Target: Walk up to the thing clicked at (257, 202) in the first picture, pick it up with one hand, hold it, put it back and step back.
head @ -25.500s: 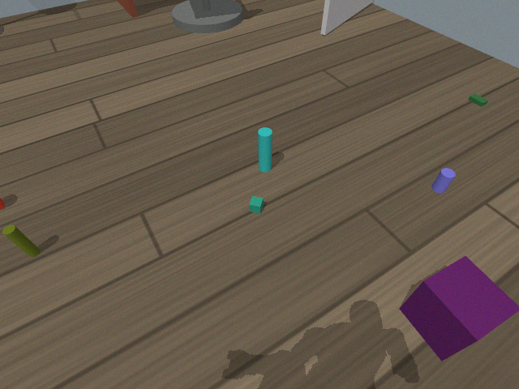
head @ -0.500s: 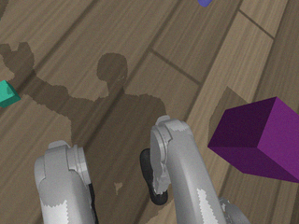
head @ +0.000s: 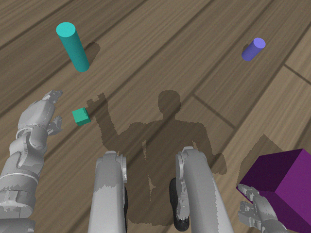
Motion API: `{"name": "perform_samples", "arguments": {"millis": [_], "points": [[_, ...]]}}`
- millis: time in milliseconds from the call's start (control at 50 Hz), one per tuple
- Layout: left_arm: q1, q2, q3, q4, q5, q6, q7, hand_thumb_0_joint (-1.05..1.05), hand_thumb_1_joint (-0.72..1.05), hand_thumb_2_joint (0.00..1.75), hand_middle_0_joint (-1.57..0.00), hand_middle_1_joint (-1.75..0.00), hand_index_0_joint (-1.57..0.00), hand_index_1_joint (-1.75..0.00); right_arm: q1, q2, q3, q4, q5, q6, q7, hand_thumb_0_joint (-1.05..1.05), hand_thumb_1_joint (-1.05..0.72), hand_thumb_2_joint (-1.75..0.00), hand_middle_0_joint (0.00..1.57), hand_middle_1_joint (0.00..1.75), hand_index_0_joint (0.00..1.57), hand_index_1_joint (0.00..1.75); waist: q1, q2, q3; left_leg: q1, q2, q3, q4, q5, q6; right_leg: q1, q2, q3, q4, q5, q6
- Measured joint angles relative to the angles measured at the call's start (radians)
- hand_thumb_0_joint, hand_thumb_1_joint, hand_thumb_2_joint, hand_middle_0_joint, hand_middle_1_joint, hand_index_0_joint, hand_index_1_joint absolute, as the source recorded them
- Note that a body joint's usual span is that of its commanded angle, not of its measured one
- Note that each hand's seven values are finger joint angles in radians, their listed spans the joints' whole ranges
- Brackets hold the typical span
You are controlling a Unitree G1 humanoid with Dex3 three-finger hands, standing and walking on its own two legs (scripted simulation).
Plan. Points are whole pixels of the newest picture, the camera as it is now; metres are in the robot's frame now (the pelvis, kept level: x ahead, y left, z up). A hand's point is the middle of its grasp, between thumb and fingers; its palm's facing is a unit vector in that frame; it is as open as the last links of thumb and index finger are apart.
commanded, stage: home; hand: left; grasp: from above
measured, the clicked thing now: (81, 116) +0.50 +0.29 -0.44
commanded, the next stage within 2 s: none
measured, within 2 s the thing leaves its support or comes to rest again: neither
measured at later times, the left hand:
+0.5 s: hand (37, 165) +0.26 +0.21 +0.09, palm faces +0.05 -0.95 -0.31, open 7.4 cm
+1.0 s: hand out of the picture +0.23 +0.19 +0.20, palm faces +0.14 -0.97 -0.19, open 7.4 cm
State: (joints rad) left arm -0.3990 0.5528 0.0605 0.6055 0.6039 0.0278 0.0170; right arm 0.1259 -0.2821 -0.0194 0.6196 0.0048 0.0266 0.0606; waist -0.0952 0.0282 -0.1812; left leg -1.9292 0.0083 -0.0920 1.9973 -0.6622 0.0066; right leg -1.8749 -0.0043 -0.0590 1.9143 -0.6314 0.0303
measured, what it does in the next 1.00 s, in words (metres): rises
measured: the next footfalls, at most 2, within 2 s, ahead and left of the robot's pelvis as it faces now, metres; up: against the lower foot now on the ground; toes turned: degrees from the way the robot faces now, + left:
none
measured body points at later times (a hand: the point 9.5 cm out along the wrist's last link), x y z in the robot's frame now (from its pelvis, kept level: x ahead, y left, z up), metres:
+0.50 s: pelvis +0.04 -0.01 +0.18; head +0.14 +0.02 +0.62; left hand +0.26 +0.26 +0.11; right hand +0.23 -0.22 +0.10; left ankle +0.08 +0.12 -0.43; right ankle +0.10 -0.13 -0.43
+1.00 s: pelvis +0.08 -0.01 +0.25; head +0.10 +0.00 +0.70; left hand +0.22 +0.24 +0.22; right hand +0.28 -0.23 +0.20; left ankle +0.08 +0.12 -0.43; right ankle +0.10 -0.13 -0.43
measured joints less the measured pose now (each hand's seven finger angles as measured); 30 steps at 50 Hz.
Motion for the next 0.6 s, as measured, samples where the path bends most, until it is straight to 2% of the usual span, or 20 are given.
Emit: {"name": "perform_samples", "arguments": {"millis": [120, 360, 500, 600], "points": [[0.165, -0.078, -0.019, -0.145, -0.159, 0.079, 0.003, 0.01, 0.83, 0.87, -0.21, -0.31, -0.21, -0.31, -0.051, 0.013, 0.010, -0.037, 0.021, -0.041, -0.043, 0.00, -0.90, -0.90, 0.20, 0.30, 0.20, 0.30, 0.022, -0.009, -0.007, 0.179, 0.001, 0.006, -0.150, 0.023, -0.005, 0.175, -0.003, 0.001, -0.143, 0.020, -0.006], [0.445, -0.199, -0.024, -0.366, -0.462, 0.237, 0.044, 0.01, 0.89, 0.89, -0.21, -0.30, -0.21, -0.30, -0.035, 0.074, 0.060, -0.071, 0.038, -0.111, -0.117, 0.00, -0.90, -0.90, 0.20, 0.30, 0.20, 0.30, 0.026, -0.008, 0.002, 0.543, 0.006, 0.011, -0.441, 0.064, -0.014, 0.536, -0.003, -0.003, -0.428, 0.058, -0.016], [0.591, -0.261, -0.016, -0.476, -0.587, 0.327, 0.060, 0.01, 0.90, 0.89, -0.21, -0.30, -0.21, -0.30, 0.048, 0.087, 0.084, -0.066, 0.038, -0.138, -0.174, 0.00, -0.90, -0.90, 0.20, 0.30, 0.20, 0.30, 0.023, 0.000, 0.011, 0.778, 0.014, 0.014, -0.639, 0.099, -0.018, 0.771, 0.004, -0.005, -0.627, 0.095, -0.020], [0.692, -0.299, -0.006, -0.561, -0.648, 0.377, 0.060, 0.01, 0.90, 0.89, -0.21, -0.30, -0.21, -0.30, 0.115, 0.085, 0.088, -0.071, 0.035, -0.161, -0.213, 0.01, -0.90, -0.90, 0.20, 0.30, 0.20, 0.30, 0.019, 0.005, 0.016, 0.944, 0.019, 0.016, -0.776, 0.127, -0.018, 0.938, 0.008, -0.005, -0.769, 0.125, -0.022]]}}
